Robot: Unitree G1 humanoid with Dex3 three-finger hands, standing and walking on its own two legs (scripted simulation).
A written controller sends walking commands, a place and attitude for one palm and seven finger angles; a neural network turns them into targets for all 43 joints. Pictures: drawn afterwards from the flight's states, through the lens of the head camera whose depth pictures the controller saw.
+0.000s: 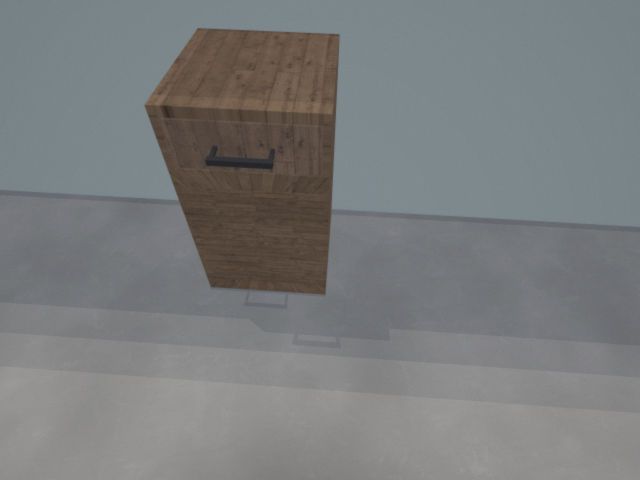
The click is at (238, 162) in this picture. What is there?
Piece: drawer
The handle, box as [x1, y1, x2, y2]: [205, 146, 274, 168]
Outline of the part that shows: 205,159 206,165 272,168 274,149 270,150 269,157 267,159 215,156 214,155 217,148 216,146 213,146 209,155 206,156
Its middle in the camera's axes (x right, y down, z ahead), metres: -0.20 -0.20 +0.95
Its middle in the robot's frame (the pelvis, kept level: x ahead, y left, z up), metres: +0.83 +0.24 -0.12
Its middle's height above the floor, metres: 0.65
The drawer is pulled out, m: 0.00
